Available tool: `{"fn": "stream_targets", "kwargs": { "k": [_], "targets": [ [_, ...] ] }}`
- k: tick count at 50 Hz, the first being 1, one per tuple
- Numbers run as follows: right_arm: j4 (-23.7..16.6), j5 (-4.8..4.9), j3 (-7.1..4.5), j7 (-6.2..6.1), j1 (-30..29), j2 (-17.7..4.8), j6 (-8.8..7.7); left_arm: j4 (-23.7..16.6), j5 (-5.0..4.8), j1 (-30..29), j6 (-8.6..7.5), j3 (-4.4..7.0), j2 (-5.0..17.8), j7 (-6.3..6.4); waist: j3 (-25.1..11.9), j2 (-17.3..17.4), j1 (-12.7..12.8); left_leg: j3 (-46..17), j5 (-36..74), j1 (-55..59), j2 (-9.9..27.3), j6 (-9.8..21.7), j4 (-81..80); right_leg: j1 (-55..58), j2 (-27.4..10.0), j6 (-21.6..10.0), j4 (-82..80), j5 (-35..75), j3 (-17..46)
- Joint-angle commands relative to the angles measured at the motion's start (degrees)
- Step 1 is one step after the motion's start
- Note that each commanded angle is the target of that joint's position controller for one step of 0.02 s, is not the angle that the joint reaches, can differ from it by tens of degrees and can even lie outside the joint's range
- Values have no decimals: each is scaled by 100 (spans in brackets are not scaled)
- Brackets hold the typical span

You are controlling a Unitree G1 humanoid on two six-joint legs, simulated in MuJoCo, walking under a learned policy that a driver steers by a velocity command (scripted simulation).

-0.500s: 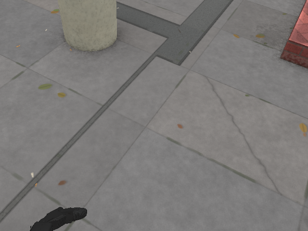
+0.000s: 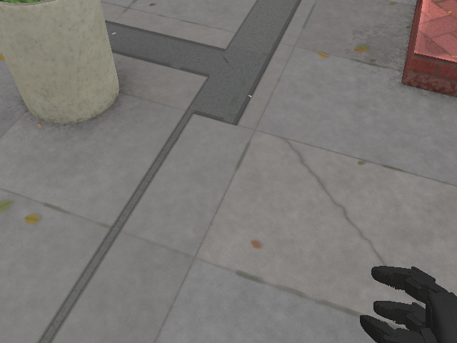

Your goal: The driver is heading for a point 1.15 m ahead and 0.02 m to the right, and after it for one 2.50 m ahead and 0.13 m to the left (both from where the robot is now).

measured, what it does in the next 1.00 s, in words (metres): walks ahead: right foot, then left foot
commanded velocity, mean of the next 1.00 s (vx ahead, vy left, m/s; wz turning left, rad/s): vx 0.50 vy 0.00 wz -0.06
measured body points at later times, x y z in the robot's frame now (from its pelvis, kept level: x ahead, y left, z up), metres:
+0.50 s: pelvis +0.26 -0.05 +0.00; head +0.30 -0.06 +0.45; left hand +0.55 +0.11 -0.07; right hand +0.18 -0.32 -0.13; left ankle +0.11 +0.11 -0.70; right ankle +0.34 -0.16 -0.73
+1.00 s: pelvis +0.53 -0.04 -0.01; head +0.56 -0.03 +0.44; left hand +0.56 +0.25 -0.14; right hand +0.74 -0.28 -0.09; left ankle +0.66 +0.05 -0.73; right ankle +0.34 -0.17 -0.72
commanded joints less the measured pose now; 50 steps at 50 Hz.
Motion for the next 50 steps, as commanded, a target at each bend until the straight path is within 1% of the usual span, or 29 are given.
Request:
{"fn": "stream_targets", "kwargs": {
  "k": [1,2,3,4,6,9,11,15,18,20,21,22,23,24,25,26,27,28,29,30,32,35,40,43,45,47,48,49,50],
  "targets": [
    [82,52,-325,1,1777,-763,41,-605,19,-51,12,111,791,4,-932,872,-968,-3214,-1319,3906,2542,1209,-980,-3335,-796,184,2464,414,-316],
    [72,18,-258,25,1450,-665,73,-721,93,-434,54,142,765,22,-420,489,-834,-2514,-522,3137,2265,1067,-1148,-3208,-979,231,2310,815,-466],
    [126,-3,-232,55,1328,-597,70,-819,162,-584,65,157,695,16,-186,489,-710,-2090,16,2639,2073,1015,-1273,-3075,-1110,244,2093,1038,-494],
    [181,-33,-207,89,1318,-565,52,-855,119,-555,70,174,610,-24,-108,586,-571,-1637,293,2294,1867,928,-1421,-2813,-1227,232,1913,1128,-547],
    [321,4,-220,128,1351,-583,17,-937,78,-587,87,156,373,-46,-78,742,-475,-1062,692,2032,1702,887,-1663,-2666,-1299,247,1676,1278,-729],
    [625,22,-279,138,1646,-804,-18,-1104,133,-942,61,101,238,-67,-49,592,-482,-700,1404,2083,1731,1034,-1811,-2819,-1290,317,973,1747,-669],
    [759,59,-297,132,1685,-918,10,-1181,152,-1245,22,69,226,-110,-5,542,-500,-375,1649,2133,1656,991,-1834,-2803,-1299,340,283,2276,-767],
    [972,167,-301,131,2011,-1135,93,-1418,152,-2091,-63,-36,150,-256,125,533,-748,24,1481,2085,1522,879,-1745,-2326,-1260,335,-941,3029,-1246],
    [1124,211,-297,133,2403,-1288,190,-1659,100,-2699,-119,-58,206,-343,252,617,-957,-106,1452,2537,1714,865,-1548,-2307,-1122,260,-1471,2688,-1456],
    [1214,227,-303,114,2526,-1372,245,-1762,87,-2824,-161,-43,316,-382,298,791,-911,-169,1875,2837,1851,805,-1309,-2147,-1006,79,-1777,2219,-1566],
    [1243,239,-309,96,2495,-1453,269,-1731,101,-2607,-181,-1,421,-379,171,886,-717,-107,2626,2911,1842,738,-996,-1708,-871,-49,-1974,2087,-1659],
    [1256,274,-302,76,2408,-1483,285,-1567,138,-2044,-192,83,565,-354,-149,885,-345,105,3535,2815,1701,622,-397,-782,-676,-215,-2287,2310,-1827],
    [1239,253,-262,59,2387,-1432,272,-1301,184,-1123,-182,221,873,-298,-722,822,63,355,3695,2224,1469,457,612,710,-789,-444,-2204,2623,-1642],
    [1012,109,-137,44,2333,-1127,208,-1124,287,-33,-146,366,1415,-203,-1622,79,430,689,1916,516,1050,143,2586,2785,-2140,-1000,-2014,2903,10],
    [989,73,44,112,2891,-630,85,-1056,253,70,-149,367,1629,-220,-2349,-1235,106,166,-2522,-1118,273,-36,4079,3863,-3276,-1809,-2701,2397,2509],
    [992,210,-128,155,2532,-1244,29,-1056,215,-2,-138,232,1097,-215,-1976,-745,263,-307,-2520,-1669,594,-7,4615,3597,-3048,-1614,-2881,2044,2286],
    [823,275,-151,158,2067,-1325,11,-1068,168,-424,-140,152,902,-211,-1123,-587,150,-123,-1995,-1867,826,12,4544,2780,-2776,-1353,-2998,2409,1328],
    [782,207,-138,115,1821,-1210,19,-1091,172,-777,-144,106,765,-231,-713,-171,-27,-25,-1567,-1698,997,-10,4229,2016,-2489,-1190,-3172,2829,783],
    [763,119,-165,95,1775,-1171,59,-1113,209,-1004,-163,68,628,-262,-417,-112,-211,-21,-1308,-1454,1111,-66,3930,1404,-2315,-1129,-3363,3270,436],
    [805,127,-161,107,1932,-1069,136,-1111,257,-1118,-192,45,518,-269,-350,-174,-402,-75,-1130,-1151,1202,-93,3809,1029,-2226,-1105,-3567,3376,174],
    [843,155,-119,114,2091,-826,281,-1006,234,-1143,-293,77,551,-281,-244,-231,-553,-49,-906,-1008,1246,-184,3612,660,-2227,-1144,-3888,3544,-213],
    [665,137,-110,84,1633,-786,386,-791,270,-1004,-371,134,702,-227,73,-157,-496,-140,-171,-1320,1239,-277,2980,469,-2178,-1028,-4118,3742,-817],
    [379,148,-43,216,795,-692,366,-583,250,-830,-364,174,927,-139,303,-139,-192,24,1248,-1047,1009,-148,1354,595,-2073,-670,-4220,3472,-1627],
    [122,165,-35,307,375,-741,387,-403,179,-594,-314,211,1036,-112,471,-105,-48,94,1114,-1180,952,-20,884,1149,-2296,-566,-4133,3356,-1766],
    [-48,150,-51,377,229,-798,405,-319,133,-544,-246,241,1092,-87,513,-110,-57,191,630,-1284,892,119,712,1595,-2446,-462,-3887,3645,-1850],
    [-158,130,-106,432,346,-923,419,-328,118,-645,-157,285,1242,-39,352,-228,-209,496,-22,-908,661,297,629,1837,-2480,-316,-3322,4940,-2021],
    [-133,118,-176,434,671,-1040,437,-351,117,-697,-105,308,1330,-4,90,-315,-404,714,-262,-370,434,404,602,1860,-2424,-218,-2753,5892,-2148],
    [53,123,-310,415,1457,-1235,444,-387,127,-762,-43,296,1320,35,-329,-222,-825,902,-111,675,131,554,343,1631,-2205,-62,-1693,6452,-2369],
    [274,142,-508,335,2440,-1672,462,-485,195,-653,-40,226,1174,88,-876,151,-1198,275,249,2363,331,818,341,531,-1947,169,-164,5605,-2450]
  ]
}}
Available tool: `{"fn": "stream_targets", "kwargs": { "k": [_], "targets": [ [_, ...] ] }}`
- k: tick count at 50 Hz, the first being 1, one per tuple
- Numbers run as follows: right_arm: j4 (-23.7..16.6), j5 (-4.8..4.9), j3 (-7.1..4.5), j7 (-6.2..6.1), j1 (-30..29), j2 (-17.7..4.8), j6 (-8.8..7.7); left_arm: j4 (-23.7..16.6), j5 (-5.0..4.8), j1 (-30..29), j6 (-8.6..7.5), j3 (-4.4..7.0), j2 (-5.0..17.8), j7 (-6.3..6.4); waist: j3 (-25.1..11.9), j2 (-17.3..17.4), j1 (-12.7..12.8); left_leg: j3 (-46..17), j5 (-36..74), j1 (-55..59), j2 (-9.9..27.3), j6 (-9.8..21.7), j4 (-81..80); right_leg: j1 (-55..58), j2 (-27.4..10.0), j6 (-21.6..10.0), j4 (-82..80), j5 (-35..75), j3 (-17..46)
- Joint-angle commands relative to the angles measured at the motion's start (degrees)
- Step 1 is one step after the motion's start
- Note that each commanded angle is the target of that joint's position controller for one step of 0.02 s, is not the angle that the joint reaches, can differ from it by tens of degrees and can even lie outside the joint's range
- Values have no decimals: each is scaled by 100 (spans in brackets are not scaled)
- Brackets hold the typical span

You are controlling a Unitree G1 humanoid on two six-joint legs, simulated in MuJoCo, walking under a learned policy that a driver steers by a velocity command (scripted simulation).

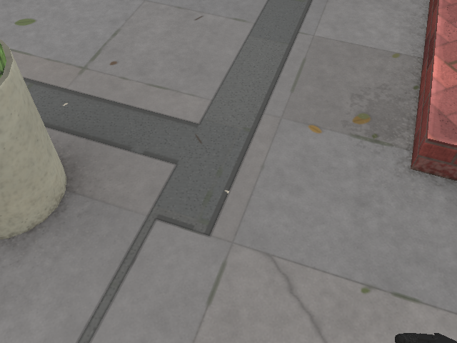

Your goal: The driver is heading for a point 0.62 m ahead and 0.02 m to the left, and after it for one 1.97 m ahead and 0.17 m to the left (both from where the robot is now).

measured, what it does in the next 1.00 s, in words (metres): walks ahead: right foot, then left foot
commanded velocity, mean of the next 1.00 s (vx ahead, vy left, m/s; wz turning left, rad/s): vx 0.43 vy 0.00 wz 0.23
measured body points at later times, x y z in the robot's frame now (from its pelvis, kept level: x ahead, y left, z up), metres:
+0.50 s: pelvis +0.27 +0.01 +0.02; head +0.29 +0.03 +0.47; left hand +0.45 +0.28 -0.06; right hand +0.36 -0.26 -0.10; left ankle +0.13 +0.09 -0.72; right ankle +0.43 -0.08 -0.71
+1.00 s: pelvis +0.49 +0.06 +0.01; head +0.52 +0.08 +0.46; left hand +0.47 +0.34 -0.11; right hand +0.76 -0.12 -0.06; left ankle +0.58 +0.19 -0.72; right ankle +0.43 -0.07 -0.71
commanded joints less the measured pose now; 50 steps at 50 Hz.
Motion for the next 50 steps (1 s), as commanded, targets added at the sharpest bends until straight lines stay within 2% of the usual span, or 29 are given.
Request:
{"fn": "stream_targets", "kwargs": {
  "k": [1,2,3,4,5,6,8,10,15,20,23,24,25,26,27,28,29,30,31,32,33,35,37,40,42,45,48,49,50],
  "targets": [
    [8,31,-655,-135,1978,-1980,-25,-797,221,354,-142,-87,167,33,-1635,1399,-649,-3267,-313,4934,1392,1514,-468,-3840,194,-34,4743,895,219],
    [-131,47,-536,-125,2128,-1629,-69,-806,101,45,-363,-99,395,-49,-2515,1107,-901,-5021,-857,5521,1861,1874,-1440,-4631,523,-59,5605,-671,1504],
    [-123,-12,-450,-130,1958,-1315,-103,-954,-119,-472,-478,-8,727,-112,-1818,709,-998,-4211,-776,5100,1675,1527,-1498,-5112,193,-197,5691,-266,1705],
    [-183,4,-404,-149,1644,-1139,-119,-1035,-109,-736,-533,-49,674,-97,-1271,249,-842,-3487,-438,4292,1434,1311,-1478,-5059,-59,-285,5288,217,1624],
    [-269,4,-348,-161,1263,-974,-105,-1038,20,-854,-531,-30,671,-53,-846,-81,-613,-2956,113,3415,1241,1173,-1538,-4763,-255,-269,4788,518,1570],
    [-366,-53,-288,-177,1020,-833,-102,-1050,94,-815,-471,24,733,-27,-687,0,-395,-2615,597,2768,1081,1116,-1675,-4309,-392,-247,4468,696,1584],
    [-442,-78,-285,-203,866,-827,-108,-1061,137,-675,-330,30,627,-27,-558,152,-198,-2369,951,2158,911,1156,-1899,-3950,-399,-136,4080,844,1520],
    [-400,-54,-314,-262,953,-939,-132,-1094,173,-778,-242,-1,502,-4,-424,129,-183,-2052,1233,1790,776,1156,-2000,-3911,-328,11,3602,1197,1419],
    [-142,-6,-271,-367,1364,-900,-111,-1224,134,-1657,-256,-117,244,-69,-233,305,-578,-1476,835,1780,479,746,-2006,-3710,-150,102,1711,3019,1319],
    [113,14,-270,-386,1804,-1034,-68,-1490,47,-2414,-366,-117,355,-221,75,307,-902,-1940,338,2530,857,723,-1736,-3901,-3,-85,778,3006,1355],
    [200,-1,-280,-412,1870,-1067,9,-1557,53,-2399,-437,-91,431,-291,85,418,-850,-2192,947,3091,1051,636,-1381,-3876,100,-303,479,2356,1278],
    [212,0,-286,-417,1831,-1083,37,-1527,52,-2226,-453,-73,461,-293,34,485,-746,-2188,1365,3138,1043,579,-1223,-3596,171,-392,382,2176,1191],
    [190,8,-279,-418,1707,-1082,58,-1422,65,-1811,-470,-19,537,-277,-165,495,-488,-2042,2158,3069,885,475,-854,-2916,312,-526,134,2253,1034],
    [138,-16,-234,-413,1610,-972,52,-1250,109,-1099,-484,78,732,-241,-703,425,-148,-1778,2753,2763,596,312,-82,-1713,167,-756,206,2572,1156],
    [-38,-130,-141,-407,1455,-788,28,-1113,182,-35,-488,182,1113,-200,-1511,-81,325,-1419,1791,1780,211,79,1467,-74,-728,-1199,427,2913,2118],
    [-12,-28,-19,-381,2274,-384,-76,-906,154,470,-418,298,1458,-220,-2200,-1713,99,-898,-1717,-382,-683,-370,3445,1881,-1909,-2150,114,1978,4515],
    [23,25,-78,-360,2085,-802,-139,-892,-23,506,-383,178,936,-228,-1878,-1423,249,-1223,-2645,-1182,-463,-407,4077,1749,-2012,-2088,-407,902,5199],
    [-92,91,-156,-335,1491,-1047,-165,-935,-22,155,-342,103,715,-193,-1029,-912,290,-1130,-2167,-1461,-179,-413,4228,1028,-1788,-1848,-553,753,4444],
    [-203,42,-131,-330,1106,-969,-179,-997,53,-176,-301,53,652,-186,-608,-435,154,-877,-1721,-1326,81,-423,4024,275,-1558,-1711,-684,1187,3855],
    [-263,-50,-148,-319,911,-905,-191,-998,89,-377,-287,8,555,-201,-240,-286,15,-780,-1464,-1207,235,-460,3654,-331,-1351,-1683,-854,1771,3483],
    [-259,-75,-163,-308,979,-838,-177,-1004,133,-477,-305,-34,482,-204,-200,-421,-155,-754,-1294,-901,375,-484,3403,-696,-1182,-1630,-981,2209,3181],
    [-205,-62,-117,-291,1186,-607,-122,-942,84,-503,-333,-36,485,-226,-242,-626,-307,-622,-1209,-615,438,-574,2977,-1004,-1001,-1675,-1170,2720,2757],
    [-268,-116,-70,-319,984,-478,-82,-857,75,-552,-340,-8,635,-209,-89,-566,-351,-456,-1087,-528,421,-732,2331,-1283,-969,-1714,-1190,4282,2277],
    [-296,-149,18,-312,627,-279,-115,-710,70,-508,-244,26,800,-141,-239,-582,-248,-256,-82,59,271,-788,1089,-1452,-680,-1459,-988,5503,1532],
    [-319,-113,6,-278,334,-320,-124,-570,37,-269,-181,21,838,-114,-367,-639,-95,-221,628,353,109,-767,482,-1299,-627,-1340,-880,5414,1420],
    [-424,-107,-43,-206,44,-430,-140,-426,1,-136,-85,-5,830,-104,-393,-693,-31,-317,747,577,0,-607,-79,-999,-775,-1254,-555,4945,1592],
    [-274,-182,-149,-197,487,-594,-185,-386,-38,-305,-26,-40,752,-74,-545,-586,-359,-241,1191,1490,-121,-316,-922,-981,-635,-977,222,4407,1695],
    [-251,-230,-221,-249,719,-890,-203,-385,50,-137,-60,-87,626,-68,-782,-276,-384,-574,2923,2240,299,-113,-920,-1267,-328,-723,796,3925,1541],
    [-316,-370,-251,-309,984,-1187,-182,-399,204,376,-139,-217,294,-96,-1442,573,-241,-1577,5066,3739,1425,551,-359,-2309,60,-409,1925,1874,1361]
  ]
}}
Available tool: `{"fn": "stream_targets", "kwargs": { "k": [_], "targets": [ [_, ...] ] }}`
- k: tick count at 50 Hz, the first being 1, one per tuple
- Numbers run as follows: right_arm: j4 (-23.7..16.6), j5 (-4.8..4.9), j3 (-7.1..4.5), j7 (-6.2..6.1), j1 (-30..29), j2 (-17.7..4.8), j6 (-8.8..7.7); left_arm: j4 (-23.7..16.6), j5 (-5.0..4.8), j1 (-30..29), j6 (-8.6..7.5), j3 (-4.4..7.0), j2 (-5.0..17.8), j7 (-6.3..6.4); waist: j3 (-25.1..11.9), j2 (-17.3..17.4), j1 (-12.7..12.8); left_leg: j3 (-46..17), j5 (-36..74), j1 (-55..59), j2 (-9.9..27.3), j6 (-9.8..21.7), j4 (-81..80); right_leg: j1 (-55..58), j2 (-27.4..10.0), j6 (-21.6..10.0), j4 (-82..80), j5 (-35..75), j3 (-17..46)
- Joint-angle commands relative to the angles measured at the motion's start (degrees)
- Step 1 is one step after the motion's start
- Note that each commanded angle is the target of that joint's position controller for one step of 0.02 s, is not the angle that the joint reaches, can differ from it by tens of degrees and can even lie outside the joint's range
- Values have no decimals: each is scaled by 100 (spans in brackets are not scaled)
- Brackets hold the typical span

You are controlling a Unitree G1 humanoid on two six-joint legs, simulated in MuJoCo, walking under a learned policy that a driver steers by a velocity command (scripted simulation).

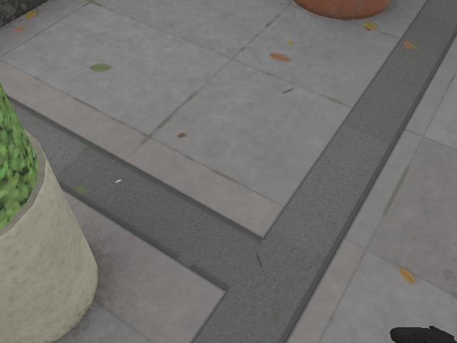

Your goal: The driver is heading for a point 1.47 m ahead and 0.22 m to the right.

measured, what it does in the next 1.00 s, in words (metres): steps on the spot: right foot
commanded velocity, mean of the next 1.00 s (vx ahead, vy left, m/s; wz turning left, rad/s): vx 0.04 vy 0.00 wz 0.01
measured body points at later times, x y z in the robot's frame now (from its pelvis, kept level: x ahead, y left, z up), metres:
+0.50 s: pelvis +0.06 -0.01 +0.00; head +0.07 -0.02 +0.45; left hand +0.13 +0.24 -0.13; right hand +0.16 -0.26 -0.13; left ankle +0.12 +0.11 -0.73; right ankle +0.04 -0.14 -0.73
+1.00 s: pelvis +0.08 -0.02 +0.00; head +0.08 -0.02 +0.45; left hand +0.11 +0.23 -0.14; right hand +0.15 -0.28 -0.14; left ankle +0.12 +0.11 -0.73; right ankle +0.04 -0.14 -0.73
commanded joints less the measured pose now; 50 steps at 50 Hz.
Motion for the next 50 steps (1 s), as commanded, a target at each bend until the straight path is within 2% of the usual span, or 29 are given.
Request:
{"fn": "stream_targets", "kwargs": {
  "k": [1,2,3,4,5,7,9,11,12,13,14,15,16,17,18,21,25,29,39,50],
  "targets": [
    [-141,-141,-241,-97,1174,-815,37,-178,69,897,-104,-100,110,5,-2206,1295,-470,-2171,4622,3669,2225,1749,150,-1796,-216,219,2586,-1380,301],
    [-69,4,-148,-49,1198,-513,93,-182,-3,602,-2,2,530,5,-1991,932,-581,-2282,3421,3278,2023,1669,-114,-1996,-336,326,2929,-1960,501],
    [-31,69,-134,-32,958,-507,125,-251,-29,261,103,55,630,37,-1496,619,-553,-2082,2321,2846,1818,1431,-320,-2261,-450,389,3087,-1819,478],
    [-49,67,-131,-28,657,-558,148,-259,-15,62,223,73,602,88,-1151,411,-485,-1928,1504,2307,1679,1291,-555,-2277,-544,451,2993,-1543,431],
    [-85,47,-149,-34,309,-637,177,-276,18,-11,341,87,573,141,-902,439,-359,-1745,739,1689,1542,1175,-812,-2037,-636,504,2710,-1210,421],
    [-103,-42,-180,-62,-113,-687,238,-170,29,143,466,56,380,213,-690,739,-157,-1242,-100,708,1167,1001,-1136,-1217,-571,547,2028,-627,217],
    [-28,-44,-164,-95,-128,-591,258,-33,61,250,471,41,266,223,-763,765,-140,-917,-686,465,976,930,-1168,-666,-491,486,1393,160,75],
    [79,21,-136,-116,-116,-506,274,53,107,257,455,41,201,199,-726,697,-89,-751,-1813,246,824,757,-1120,-147,-393,351,597,1000,-77],
    [170,36,-98,-118,14,-396,274,38,172,171,452,42,214,189,-632,623,-109,-708,-2523,123,703,537,-1126,2,-387,258,321,1141,-84],
    [281,19,-64,-115,168,-305,269,-45,228,37,444,43,310,196,-415,478,-167,-676,-3045,-4,579,270,-1079,-32,-595,125,38,1182,165],
    [317,-13,-78,-99,272,-347,259,-122,188,-85,439,80,563,230,-152,136,-332,-526,-3088,42,359,67,-877,-380,-837,-33,-181,729,370],
    [334,13,-114,-119,342,-375,265,-24,122,-254,417,133,699,224,65,-504,-480,-141,-2471,568,79,-88,-622,-1271,-775,-173,-371,-446,406],
    [379,0,-133,-155,253,-438,269,-47,134,-416,351,88,498,207,141,-634,-461,-91,-1979,1025,53,-130,-318,-1696,-733,-127,-626,-746,449],
    [419,16,-145,-185,305,-395,278,-10,161,-503,286,43,355,204,89,-754,-526,-54,-1636,1284,57,-98,-176,-1821,-757,-46,-738,-695,465],
    [502,19,-148,-209,387,-375,300,7,148,-548,227,25,308,193,101,-762,-545,-68,-1434,1365,74,-61,-129,-1805,-718,30,-733,-469,428],
    [678,21,-161,-217,487,-345,300,147,84,-377,132,22,325,189,-9,-460,-473,-79,-979,1345,92,-4,-82,-1434,-661,90,-512,140,343],
    [899,71,-179,-206,508,-345,294,300,63,-226,139,11,309,204,-157,-247,-385,-68,-319,1409,112,-17,12,-1115,-605,44,-337,784,266],
    [1122,82,-201,-256,554,-382,352,418,41,-222,159,4,278,212,-218,-127,-392,-63,14,1546,117,-34,58,-1001,-561,39,-290,1196,204],
    [1618,109,-211,-340,534,-426,452,739,36,-226,193,-13,172,210,-126,-127,-422,-57,93,1673,136,-49,23,-894,-474,41,-378,1428,91],
    [2030,113,-183,-359,450,-385,489,1046,44,-110,193,-47,97,231,17,-143,-439,-34,-239,1654,116,-72,-117,-913,-424,58,-536,1084,28]
  ]
}}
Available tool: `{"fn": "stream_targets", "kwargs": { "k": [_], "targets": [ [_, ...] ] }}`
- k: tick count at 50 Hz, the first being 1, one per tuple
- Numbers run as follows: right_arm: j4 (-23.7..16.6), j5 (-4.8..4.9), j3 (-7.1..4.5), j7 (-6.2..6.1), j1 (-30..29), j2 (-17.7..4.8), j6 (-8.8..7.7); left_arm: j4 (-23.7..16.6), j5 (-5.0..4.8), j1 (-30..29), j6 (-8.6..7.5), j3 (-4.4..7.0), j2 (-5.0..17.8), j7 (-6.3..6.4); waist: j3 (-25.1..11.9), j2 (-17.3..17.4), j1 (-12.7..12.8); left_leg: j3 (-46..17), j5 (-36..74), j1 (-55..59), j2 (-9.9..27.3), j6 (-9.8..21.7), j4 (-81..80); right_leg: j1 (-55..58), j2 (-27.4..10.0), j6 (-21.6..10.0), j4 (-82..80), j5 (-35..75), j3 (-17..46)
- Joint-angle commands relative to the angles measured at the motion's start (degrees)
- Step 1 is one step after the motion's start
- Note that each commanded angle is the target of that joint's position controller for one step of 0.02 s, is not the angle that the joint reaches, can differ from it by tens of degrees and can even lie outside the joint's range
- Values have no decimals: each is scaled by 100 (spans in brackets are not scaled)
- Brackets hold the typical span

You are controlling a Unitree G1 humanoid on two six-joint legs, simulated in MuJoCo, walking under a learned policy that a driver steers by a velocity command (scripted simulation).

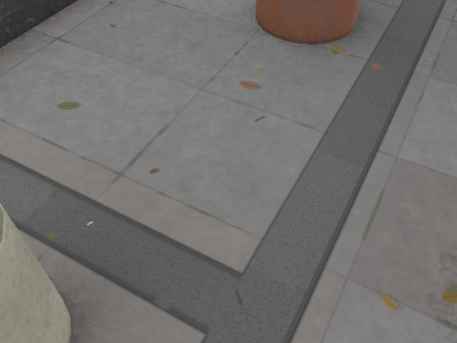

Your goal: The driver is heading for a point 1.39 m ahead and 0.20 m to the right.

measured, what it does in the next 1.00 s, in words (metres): walks ahead: right foot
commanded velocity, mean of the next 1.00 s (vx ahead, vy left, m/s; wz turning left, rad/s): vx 0.33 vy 0.00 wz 0.00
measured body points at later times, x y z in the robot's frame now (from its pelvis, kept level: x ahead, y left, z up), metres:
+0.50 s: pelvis +0.09 +0.04 +0.01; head +0.09 +0.05 +0.46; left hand +0.16 +0.30 -0.13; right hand +0.03 -0.21 -0.13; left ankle +0.04 +0.12 -0.73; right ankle +0.06 -0.11 -0.65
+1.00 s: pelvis +0.35 -0.04 +0.01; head +0.37 -0.04 +0.46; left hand +0.42 +0.22 -0.13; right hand +0.43 -0.31 -0.13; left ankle +0.32 +0.12 -0.64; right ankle +0.39 -0.11 -0.73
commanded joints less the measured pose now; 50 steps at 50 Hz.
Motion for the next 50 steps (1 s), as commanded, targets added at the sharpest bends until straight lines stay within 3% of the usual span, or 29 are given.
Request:
{"fn": "stream_targets", "kwargs": {
  "k": [1,5,6,8,9,11,13,15,16,17,18,19,20,21,23,24,26,30,36,38,40,41,42,43,44,45,46,48,50],
  "targets": [
    [-85,0,-91,-18,26,-586,-38,-63,1,297,-39,87,544,22,-54,-52,-11,-66,890,628,86,188,-333,-724,-125,-74,-687,759,91],
    [29,1,-74,-20,43,-561,-37,24,1,375,-42,71,510,30,-13,-38,-15,-59,775,598,77,183,-373,-742,-112,-73,-723,644,75],
    [110,3,-55,-19,144,-497,-31,106,-7,514,-34,67,473,35,-124,-75,-7,38,127,630,-12,186,-353,-703,-81,-106,-801,10,50],
    [148,53,-91,-25,172,-573,-39,73,-72,515,-4,155,739,69,185,-326,22,321,-1674,123,-288,238,7,-907,-200,-384,-980,-1767,332],
    [93,51,-93,-14,54,-574,-89,26,-102,556,-17,190,839,80,417,-446,85,363,-2035,-277,-318,276,227,-984,-445,-567,-1207,-2456,688],
    [-37,83,-53,76,-164,-353,-274,36,-182,756,-120,316,1159,71,700,-1042,188,537,-1277,-879,-276,290,1277,-823,-1392,-1074,-1861,-3040,1942],
    [-88,144,-36,178,-129,-283,-437,-38,-205,530,-231,336,1114,45,973,-1057,48,278,-1219,-1107,98,472,1533,-892,-1835,-1291,-2002,-2609,2376],
    [123,213,-54,226,468,-264,-545,-167,-245,133,-261,311,981,-18,890,-878,-326,488,-1082,-1,-8,592,238,-1191,-1353,-935,-1526,-1919,1553],
    [369,174,-117,226,969,-351,-560,-213,-246,83,-266,307,946,-47,687,-661,-459,598,-663,854,-234,515,-109,-1475,-971,-781,-1031,-1432,1112],
    [523,129,-209,222,1556,-602,-579,-289,-214,-16,-306,258,797,-68,414,-39,-654,-206,-692,1581,189,613,-515,-1855,-554,-563,180,-447,544],
    [637,154,-370,235,2310,-1287,-609,-490,-174,-20,-391,168,411,-66,31,1614,-784,-2449,-1575,2407,1371,1288,-1471,-2898,202,-165,2178,-447,-327],
    [668,57,-274,304,2540,-1185,-714,-634,-267,-216,-489,190,475,-52,-129,1624,-799,-4171,-1961,2459,2148,1847,-2151,-3538,311,-194,3585,-1318,306],
    [519,36,-155,297,1991,-873,-794,-672,-374,-286,-551,225,604,-93,253,908,-505,-3771,-1924,2249,2185,1762,-2043,-3997,-67,-369,4255,-996,632],
    [355,32,-88,307,1590,-683,-830,-612,-370,-252,-592,216,579,-143,332,588,-355,-3025,-1679,2091,1899,1553,-2006,-4068,-319,-510,4335,-405,612],
    [205,30,31,337,1288,-440,-800,-580,-215,-384,-614,327,758,-163,360,272,-206,-1832,-469,1841,1393,1142,-2116,-3832,-634,-569,3705,476,426],
    [218,9,57,318,1392,-438,-762,-581,-208,-357,-584,335,678,-195,297,516,-180,-1498,-15,1709,1297,1100,-2162,-3571,-685,-495,3423,678,341],
    [249,-21,90,252,1662,-446,-708,-635,-166,-540,-506,326,570,-239,297,443,-220,-1017,759,1684,1127,1153,-2240,-3483,-627,-289,2936,939,114],
    [171,-32,46,149,1798,-792,-643,-1044,-149,-1547,-443,202,317,-266,468,407,-379,-531,1173,1291,1049,1202,-2393,-3122,-417,-67,1328,1678,-121],
    [232,96,-43,138,2010,-872,-584,-1393,-200,-2197,-441,183,526,-423,674,478,-330,-287,1648,1773,1393,1116,-2212,-2762,-279,-315,414,1827,-118],
    [155,79,-116,140,1826,-1017,-528,-1358,-190,-1844,-472,277,739,-461,338,562,-20,-137,3056,2001,1441,985,-1656,-2039,-74,-516,270,1607,-243],
    [53,38,-118,137,1632,-997,-439,-883,-202,-251,-458,530,1141,-419,-636,600,790,199,4466,1583,1070,726,236,36,241,-796,279,1452,-434],
    [-99,-52,-35,150,1672,-802,-432,-655,-154,788,-430,646,1539,-356,-1405,-30,1080,366,2783,242,731,547,2098,1792,-800,-1129,309,1057,842],
    [-114,11,212,211,2478,194,-573,-529,-87,1123,-443,674,1907,-396,-2329,-1730,546,57,-1598,-1673,-472,211,4175,3281,-2185,-2132,-789,-512,3973],
    [-128,179,84,244,1994,-382,-755,-550,-121,848,-484,518,1346,-411,-1937,-1193,690,-694,-1921,-2310,-271,354,4935,2890,-2067,-1934,-1520,-1091,4571],
    [-371,325,-24,253,1347,-753,-859,-645,-129,255,-538,436,1090,-398,-982,-932,541,-539,-1447,-2722,38,484,5046,2040,-1927,-1635,-1553,-685,3634],
    [-447,301,-42,200,1041,-812,-893,-764,-96,-273,-587,370,916,-412,-651,-336,342,-446,-835,-2422,370,529,4764,1149,-1724,-1483,-1649,143,2829],
    [-446,205,-102,150,933,-798,-860,-788,-33,-544,-622,321,744,-445,-428,-185,152,-377,-481,-2103,573,521,4416,444,-1489,-1372,-1743,835,2174],
    [-415,157,-124,136,1185,-569,-702,-692,22,-582,-648,255,535,-472,-401,-402,-131,-399,-221,-1547,771,520,3972,-142,-1194,-1309,-1995,1196,1525],
    [-491,144,-143,123,1046,-494,-597,-553,-7,-336,-655,260,645,-418,-196,-371,-186,-297,-132,-1660,835,445,3570,-405,-1137,-1384,-2208,1403,1207]
  ]
}}
Velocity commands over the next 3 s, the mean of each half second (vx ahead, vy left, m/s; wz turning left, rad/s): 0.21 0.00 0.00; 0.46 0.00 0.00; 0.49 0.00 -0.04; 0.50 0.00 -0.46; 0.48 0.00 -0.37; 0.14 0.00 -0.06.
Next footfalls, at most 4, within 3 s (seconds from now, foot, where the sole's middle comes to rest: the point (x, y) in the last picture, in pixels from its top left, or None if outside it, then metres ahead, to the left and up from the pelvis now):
0.82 right None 0.43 -0.11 -0.77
1.38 left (204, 266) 0.76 0.11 -0.77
1.94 right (279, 199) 1.03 -0.15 -0.77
2.42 left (259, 130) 1.40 -0.09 -0.77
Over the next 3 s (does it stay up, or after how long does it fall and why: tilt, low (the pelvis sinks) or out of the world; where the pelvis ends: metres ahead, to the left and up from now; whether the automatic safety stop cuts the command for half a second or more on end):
stays up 1.34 -0.18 0.00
